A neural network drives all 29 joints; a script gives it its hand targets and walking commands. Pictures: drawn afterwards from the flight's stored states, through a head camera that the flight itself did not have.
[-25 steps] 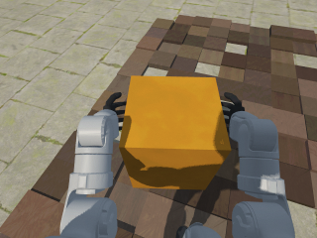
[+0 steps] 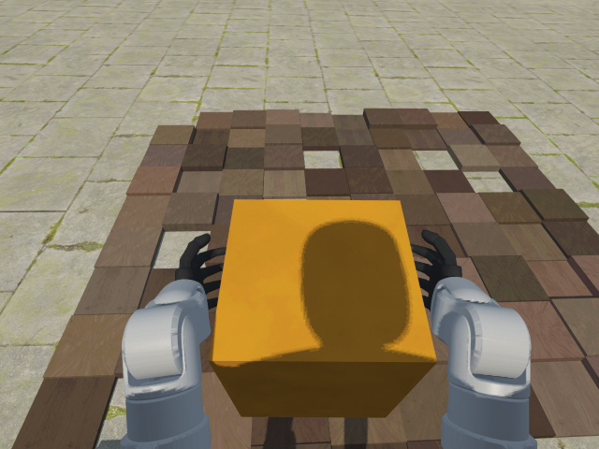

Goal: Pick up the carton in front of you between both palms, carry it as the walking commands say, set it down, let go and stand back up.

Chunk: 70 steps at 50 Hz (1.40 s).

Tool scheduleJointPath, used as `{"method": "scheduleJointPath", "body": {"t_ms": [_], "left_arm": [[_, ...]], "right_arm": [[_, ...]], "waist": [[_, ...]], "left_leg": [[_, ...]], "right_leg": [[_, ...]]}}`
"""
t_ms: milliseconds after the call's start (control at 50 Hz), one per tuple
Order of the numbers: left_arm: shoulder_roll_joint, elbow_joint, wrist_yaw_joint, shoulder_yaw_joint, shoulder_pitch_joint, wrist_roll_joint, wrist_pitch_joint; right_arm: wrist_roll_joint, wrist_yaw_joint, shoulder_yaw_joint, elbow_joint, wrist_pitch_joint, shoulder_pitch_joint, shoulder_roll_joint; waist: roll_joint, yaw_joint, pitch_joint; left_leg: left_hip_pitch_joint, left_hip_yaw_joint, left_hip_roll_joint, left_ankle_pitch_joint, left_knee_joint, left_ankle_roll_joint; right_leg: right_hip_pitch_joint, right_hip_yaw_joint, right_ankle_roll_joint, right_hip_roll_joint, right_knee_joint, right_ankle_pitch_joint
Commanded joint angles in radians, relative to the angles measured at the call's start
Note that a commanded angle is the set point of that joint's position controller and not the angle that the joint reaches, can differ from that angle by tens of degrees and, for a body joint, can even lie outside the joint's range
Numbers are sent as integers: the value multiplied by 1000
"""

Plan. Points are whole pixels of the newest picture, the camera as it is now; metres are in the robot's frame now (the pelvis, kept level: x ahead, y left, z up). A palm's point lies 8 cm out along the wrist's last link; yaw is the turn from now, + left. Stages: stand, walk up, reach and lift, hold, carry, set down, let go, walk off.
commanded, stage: carry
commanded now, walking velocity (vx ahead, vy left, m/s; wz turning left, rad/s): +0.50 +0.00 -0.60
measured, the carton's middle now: (315, 316) +0.29 +0.00 +0.04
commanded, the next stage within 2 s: none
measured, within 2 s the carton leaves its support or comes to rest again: neither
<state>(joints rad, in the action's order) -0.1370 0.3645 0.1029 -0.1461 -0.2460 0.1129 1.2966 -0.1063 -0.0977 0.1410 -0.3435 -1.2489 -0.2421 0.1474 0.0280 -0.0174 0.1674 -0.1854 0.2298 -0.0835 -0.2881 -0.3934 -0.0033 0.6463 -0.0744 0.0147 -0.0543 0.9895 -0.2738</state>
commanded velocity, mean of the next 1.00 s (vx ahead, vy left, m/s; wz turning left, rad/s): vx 0.50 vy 0.00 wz -0.14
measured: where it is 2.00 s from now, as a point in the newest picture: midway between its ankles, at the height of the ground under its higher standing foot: (375, 237)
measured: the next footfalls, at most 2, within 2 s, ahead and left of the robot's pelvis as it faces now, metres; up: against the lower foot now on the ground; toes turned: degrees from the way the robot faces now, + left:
right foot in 0.16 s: +0.28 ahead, -0.15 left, -0.01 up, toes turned -8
left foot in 0.44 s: +0.36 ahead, +0.08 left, +0.02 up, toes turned -12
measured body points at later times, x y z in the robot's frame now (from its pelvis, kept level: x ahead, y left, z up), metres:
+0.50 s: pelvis +0.29 -0.06 -0.01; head +0.31 -0.06 +0.44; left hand +0.59 +0.03 +0.05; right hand +0.53 -0.27 +0.06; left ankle +0.32 +0.08 -0.72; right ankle +0.24 -0.13 -0.74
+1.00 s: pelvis +0.54 -0.22 +0.01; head +0.58 -0.25 +0.45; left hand +0.90 -0.19 +0.08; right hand +0.81 -0.48 +0.08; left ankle +0.59 -0.11 -0.66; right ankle +0.51 -0.28 -0.74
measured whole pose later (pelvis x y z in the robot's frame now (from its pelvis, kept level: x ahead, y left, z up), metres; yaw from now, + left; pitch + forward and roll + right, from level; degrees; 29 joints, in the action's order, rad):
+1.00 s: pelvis +0.54 -0.22 +0.01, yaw -20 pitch +6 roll +0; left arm -0.16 0.22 0.13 -0.21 -0.37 0.13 1.22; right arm -0.06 -0.10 0.19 -0.13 -1.21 -0.46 0.07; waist -0.04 0.00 0.01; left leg -0.63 0.09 -0.08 -0.36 -1.08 -0.01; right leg 0.27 -0.17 0.08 0.00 0.39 -0.40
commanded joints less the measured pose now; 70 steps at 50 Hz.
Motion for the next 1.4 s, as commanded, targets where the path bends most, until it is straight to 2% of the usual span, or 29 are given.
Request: {"method": "scheduleJointPath", "body": {"t_ms": [0, 100, 180, 200, 220, 240, 260, 360, 440, 460, 480, 500, 540, 660, 740, 760, 780, 800, 820, 860, 980, 1060, 1160, 1180, 1220, 1240, 1260, 1320, 1380], "left_arm": [[-792, 35, -235, 708, -520, -395, 6], [-814, -15, -238, 705, -512, -386, 10], [-871, -55, -244, 709, -494, -375, -22], [-894, -66, -248, 719, -486, -366, -46], [-922, -86, -249, 728, -438, -370, -59], [-929, -77, -245, 729, -392, -382, -59], [-922, -30, -241, 730, -411, -386, -65], [-980, 116, -265, 795, -490, -463, -106], [-913, 139, -284, 815, -489, -487, -115], [-889, 164, -290, 831, -556, -497, -110], [-865, 150, -295, 833, -576, -509, -101], [-828, 102, -295, 828, -554, -499, -104], [-788, 18, -286, 786, -556, -478, -110], [-757, -161, -224, 681, -609, -394, -91], [-763, -186, -182, 623, -668, -347, -76], [-763, -177, -178, 614, -683, -347, -72], [-754, -180, -174, 605, -712, -337, -71], [-733, -191, -168, 575, -704, -319, -71], [-767, -156, -167, 590, -726, -332, -74], [-845, -84, -173, 623, -817, -371, -85], [-976, -55, -245, 704, -726, -434, -99], [-978, -11, -289, 757, -639, -464, -112], [-870, 101, -286, 766, -562, -459, -101], [-850, 120, -283, 772, -574, -461, -93], [-793, 110, -275, 762, -617, -451, -73], [-769, 80, -264, 760, -569, -443, -46], [-739, 61, -250, 729, -557, -405, -35], [-742, 25, -225, 681, -644, -369, -22], [-742, -66, -207, 664, -701, -351, -26]], "right_arm": [[409, 248, -680, 1, -40, -449, 811], [405, 267, -675, 46, -43, -444, 818], [421, 285, -696, 12, -36, -476, 834], [437, 289, -714, -16, -29, -545, 843], [432, 295, -718, -25, -22, -539, 858], [425, 300, -715, 25, -13, -490, 877], [410, 299, -712, 65, 1, -407, 906], [389, 260, -738, -66, 58, -425, 965], [365, 236, -756, -53, 94, -370, 965], [350, 229, -740, -13, 108, -379, 958], [333, 221, -719, 22, 118, -372, 922], [340, 217, -732, 15, 110, -358, 894], [368, 211, -755, -1, 95, -442, 836], [447, 233, -736, 84, 56, -633, 757], [517, 263, -709, 131, 29, -734, 784], [523, 268, -703, 138, 24, -775, 783], [537, 274, -701, 134, 13, -823, 805], [554, 278, -694, 162, 1, -833, 834], [558, 280, -688, 168, 3, -855, 859], [561, 279, -682, 169, 12, -887, 921], [417, 233, -700, 122, 46, -698, 980], [340, 215, -723, 59, 72, -572, 951], [357, 216, -746, -84, 49, -535, 883], [366, 222, -741, -88, 39, -522, 868], [377, 234, -716, -42, 12, -501, 809], [362, 240, -689, 24, 5, -472, 741], [390, 248, -707, 14, -7, -518, 749], [473, 271, -739, 10, -29, -676, 789], [501, 277, -723, 89, -26, -769, 791]], "waist": [[-152, -3, 93], [-208, -4, 45], [-201, 45, 184], [-66, 91, 266], [150, 105, 252], [79, 88, 176], [-2, 68, 233], [142, 42, 295], [102, -3, 319], [-33, -37, 333], [-349, -43, 305], [-319, -30, 270], [-30, -54, 201], [-207, -42, 21], [-247, 38, 180], [-212, 84, 255], [46, 78, 339], [179, 80, 427], [138, 77, 394], [29, 49, 303], [93, 42, 247], [91, 42, 171], [201, -16, 275], [137, -57, 304], [-193, -78, 115], [-257, -48, 234], [-169, -43, 246], [-26, -29, 139], [-62, -15, 93]], "left_leg": [[232, -134, -245, 275, 169, 67], [269, 50, -207, 651, 112, -14], [210, 195, -120, 989, -393, -79], [-159, 121, -85, 807, -628, -134], [-452, 35, 13, 4, -911, -152], [-511, -103, 36, -312, -1063, -138], [-564, -201, 13, -286, -1061, -120], [-367, -165, 24, -406, -491, -78], [73, -77, 79, 52, -48, -56], [286, -279, -40, -41, 22, 3], [480, -642, -306, 219, -20, 145], [514, -733, -423, 435, -23, 234], [463, -668, -394, 386, -15, 211], [156, -122, -160, 491, 96, 5], [41, 17, -99, 774, -261, -41], [-102, 2, -86, 556, -455, -46], [-337, -82, -23, -106, -729, -55], [-506, -172, 54, -320, -980, -60], [-591, -233, 23, -278, -1028, -33], [-589, -258, -40, -174, -944, 9], [-545, -177, -36, -8, -561, -8], [-371, -22, 68, 291, -187, 0], [-16, 15, 124, 426, -131, 106], [155, 25, 133, 455, -57, 122], [297, -155, 25, 682, -28, 126], [504, -642, -178, 778, 16, 329], [478, -680, -262, 607, 45, 364], [211, -575, -191, 359, 74, 290], [67, -468, -155, 345, 129, 271]], "right_leg": [[108, -16, 0, -26, -191, 140], [-76, -137, 47, 55, -446, 305], [-509, -261, 96, 220, -613, 285], [-905, -26, 197, 127, -576, 346], [-1010, 299, 300, -55, -543, 655], [-919, 335, 292, -85, -505, 1057], [-949, 346, 268, -127, -481, 1043], [-608, 394, 264, -147, -649, 200], [-353, 210, 136, -41, -548, 46], [-177, 100, 80, 48, -345, 85], [126, 31, 30, 107, -74, -63], [258, 67, 47, 63, 75, -310], [325, 111, 54, -3, 164, -270], [-30, -61, 20, 56, -347, 101], [-579, -199, 64, 162, -544, 361], [-809, -137, 57, 87, -528, 306], [-1033, 197, 129, -181, -456, 510], [-1116, 491, 252, -338, -517, 480], [-1037, 533, 264, -343, -599, 264], [-862, 391, 187, -286, -617, 259], [-813, 138, 146, -258, -755, 204], [-788, -86, 63, -147, -765, 465], [-794, -185, -2, -186, -354, 1029], [-693, -215, -3, -169, -114, 996], [-237, -141, 20, 29, 406, -191], [73, -19, -14, 104, 547, -218], [120, 71, -5, 23, 577, -158], [110, 76, -19, -35, 446, -162], [98, 41, -21, -48, 333, -48]]}}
